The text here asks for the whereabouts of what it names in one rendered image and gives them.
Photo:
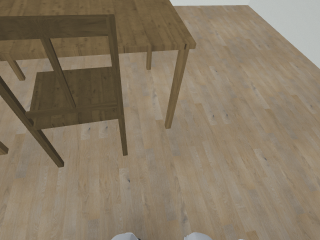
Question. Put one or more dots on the table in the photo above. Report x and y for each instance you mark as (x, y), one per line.
(141, 26)

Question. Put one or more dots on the chair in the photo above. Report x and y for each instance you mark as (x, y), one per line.
(67, 97)

